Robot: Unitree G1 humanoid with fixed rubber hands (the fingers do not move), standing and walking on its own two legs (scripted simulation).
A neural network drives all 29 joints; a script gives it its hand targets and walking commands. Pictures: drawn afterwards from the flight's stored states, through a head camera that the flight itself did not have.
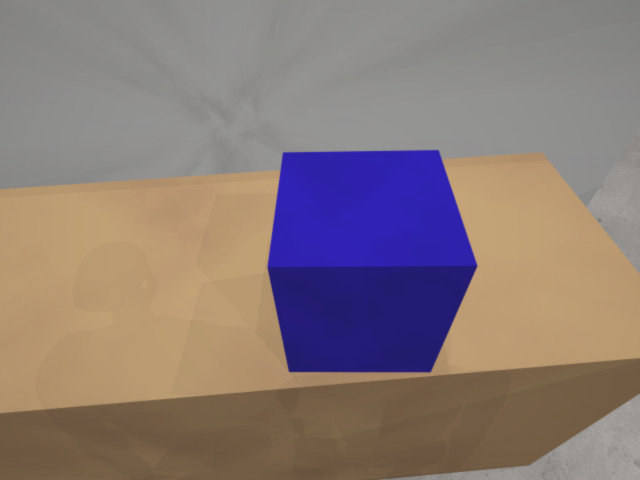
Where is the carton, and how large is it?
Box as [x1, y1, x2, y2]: [268, 150, 476, 371]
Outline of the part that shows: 438,150 283,152 268,259 268,271 289,371 430,371 476,267 476,263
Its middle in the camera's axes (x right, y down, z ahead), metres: +0.06 +0.03 +0.54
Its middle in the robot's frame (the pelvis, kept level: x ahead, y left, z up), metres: +0.40 -0.03 +0.05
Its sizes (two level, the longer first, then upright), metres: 0.210 0.200 0.250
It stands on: a pedestal, 0.69 m high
